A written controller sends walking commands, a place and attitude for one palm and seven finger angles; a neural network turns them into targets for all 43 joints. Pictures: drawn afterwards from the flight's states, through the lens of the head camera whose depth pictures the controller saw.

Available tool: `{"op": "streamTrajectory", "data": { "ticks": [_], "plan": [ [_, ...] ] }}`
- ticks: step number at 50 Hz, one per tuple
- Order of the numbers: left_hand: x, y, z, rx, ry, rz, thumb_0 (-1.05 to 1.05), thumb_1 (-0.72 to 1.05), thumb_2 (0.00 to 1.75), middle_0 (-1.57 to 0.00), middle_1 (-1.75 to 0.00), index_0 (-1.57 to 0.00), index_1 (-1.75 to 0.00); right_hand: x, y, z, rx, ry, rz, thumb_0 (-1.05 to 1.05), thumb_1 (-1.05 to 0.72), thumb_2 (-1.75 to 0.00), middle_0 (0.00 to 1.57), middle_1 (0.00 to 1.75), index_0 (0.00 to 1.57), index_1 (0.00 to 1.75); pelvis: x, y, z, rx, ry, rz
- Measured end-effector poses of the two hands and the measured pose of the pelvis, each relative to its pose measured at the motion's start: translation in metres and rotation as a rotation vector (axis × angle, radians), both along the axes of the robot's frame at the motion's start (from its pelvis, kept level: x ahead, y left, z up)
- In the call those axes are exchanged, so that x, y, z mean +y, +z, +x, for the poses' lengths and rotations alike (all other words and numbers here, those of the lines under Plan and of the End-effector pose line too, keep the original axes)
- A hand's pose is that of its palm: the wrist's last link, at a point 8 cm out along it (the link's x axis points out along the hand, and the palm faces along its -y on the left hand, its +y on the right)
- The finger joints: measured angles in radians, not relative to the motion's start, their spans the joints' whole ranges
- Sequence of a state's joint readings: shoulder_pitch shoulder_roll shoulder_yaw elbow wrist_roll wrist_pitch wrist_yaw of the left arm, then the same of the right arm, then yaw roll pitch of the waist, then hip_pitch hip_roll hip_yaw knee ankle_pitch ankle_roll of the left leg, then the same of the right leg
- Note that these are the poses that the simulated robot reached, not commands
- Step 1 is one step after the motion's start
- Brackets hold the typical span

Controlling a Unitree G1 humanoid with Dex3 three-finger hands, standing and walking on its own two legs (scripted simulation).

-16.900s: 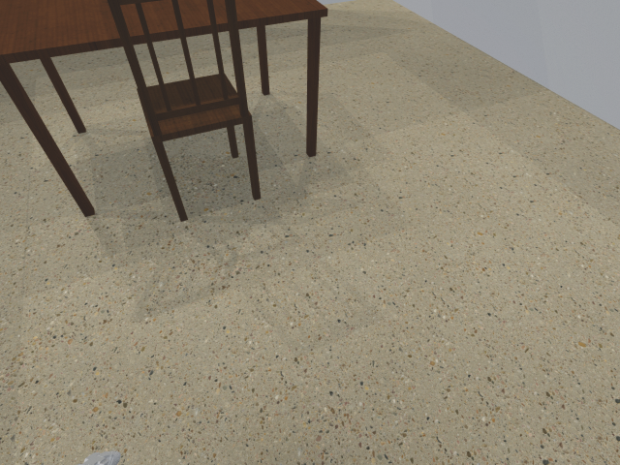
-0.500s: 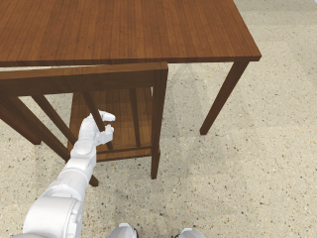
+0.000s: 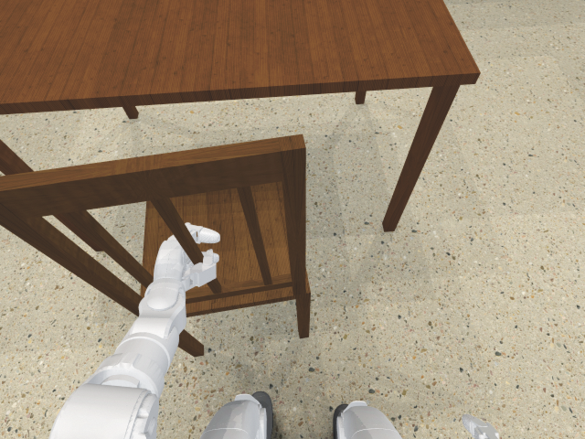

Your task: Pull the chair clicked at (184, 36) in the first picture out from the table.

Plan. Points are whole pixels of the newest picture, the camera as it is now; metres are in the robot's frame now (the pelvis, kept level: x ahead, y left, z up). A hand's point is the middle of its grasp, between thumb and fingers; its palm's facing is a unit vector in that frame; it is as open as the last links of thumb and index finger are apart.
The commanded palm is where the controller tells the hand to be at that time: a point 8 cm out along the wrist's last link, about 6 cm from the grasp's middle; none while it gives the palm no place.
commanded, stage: step backward, pulling the chair out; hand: left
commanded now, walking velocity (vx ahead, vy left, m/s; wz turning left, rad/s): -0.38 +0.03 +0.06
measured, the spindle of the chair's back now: (194, 253) +0.38 +0.16 -0.05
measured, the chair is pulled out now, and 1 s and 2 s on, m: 0.19 0.28 0.44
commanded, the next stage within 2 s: none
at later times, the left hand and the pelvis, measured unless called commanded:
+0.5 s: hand (200, 296) +0.32 +0.15 -0.06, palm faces +0.05 -0.98 -0.21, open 5.0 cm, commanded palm +0.33 +0.19 -0.06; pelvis -0.03 +0.00 +0.00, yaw +0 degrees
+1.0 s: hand (196, 325) +0.27 +0.15 -0.06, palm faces +0.00 -0.98 -0.21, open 5.0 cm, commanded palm +0.29 +0.19 -0.05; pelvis -0.10 +0.01 +0.00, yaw +0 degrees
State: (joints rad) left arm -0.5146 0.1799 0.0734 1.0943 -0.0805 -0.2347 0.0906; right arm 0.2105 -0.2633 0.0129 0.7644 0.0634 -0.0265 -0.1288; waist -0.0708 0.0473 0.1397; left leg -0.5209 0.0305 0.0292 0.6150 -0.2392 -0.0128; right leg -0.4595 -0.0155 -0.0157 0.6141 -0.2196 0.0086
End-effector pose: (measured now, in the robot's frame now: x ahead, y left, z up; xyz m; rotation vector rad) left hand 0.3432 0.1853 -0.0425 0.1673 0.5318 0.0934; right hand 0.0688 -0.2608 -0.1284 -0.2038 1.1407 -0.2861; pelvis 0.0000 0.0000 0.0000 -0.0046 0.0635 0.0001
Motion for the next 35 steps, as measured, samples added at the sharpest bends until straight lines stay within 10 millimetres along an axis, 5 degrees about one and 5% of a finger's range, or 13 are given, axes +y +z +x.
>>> {"op": "streamTrajectory", "data": {
  "ticks": [10, 20, 35],
  "plan": [
    [0.004, 0.000, -0.020, -0.012, -0.066, 0.005, 0.02, 0.75, 0.82, -0.36, -1.18, -0.50, -1.45, -0.004, 0.019, 0.001, -0.069, 0.015, -0.087, 0.01, -0.91, -0.89, 0.20, 0.30, 0.20, 0.30, 0.013, -0.001, -0.011, -0.031, -0.016, -0.010],
    [0.009, 0.000, -0.039, -0.021, -0.007, 0.038, 0.02, 0.73, 0.84, -0.39, -1.20, -0.50, -1.44, 0.016, -0.001, 0.000, -0.108, 0.056, 0.026, 0.01, -0.90, -0.89, 0.20, 0.30, 0.20, 0.30, -0.004, -0.008, -0.029, -0.064, -0.012, 0.002],
    [0.015, 0.002, -0.053, 0.002, -0.024, 0.041, 0.03, 0.73, 0.83, -0.38, -1.23, -0.50, -1.44, 0.011, 0.001, -0.030, -0.018, 0.075, -0.021, 0.01, -0.90, -0.89, 0.20, 0.30, 0.20, 0.30, 0.006, -0.004, -0.051, -0.021, -0.003, 0.022]
  ]
}}
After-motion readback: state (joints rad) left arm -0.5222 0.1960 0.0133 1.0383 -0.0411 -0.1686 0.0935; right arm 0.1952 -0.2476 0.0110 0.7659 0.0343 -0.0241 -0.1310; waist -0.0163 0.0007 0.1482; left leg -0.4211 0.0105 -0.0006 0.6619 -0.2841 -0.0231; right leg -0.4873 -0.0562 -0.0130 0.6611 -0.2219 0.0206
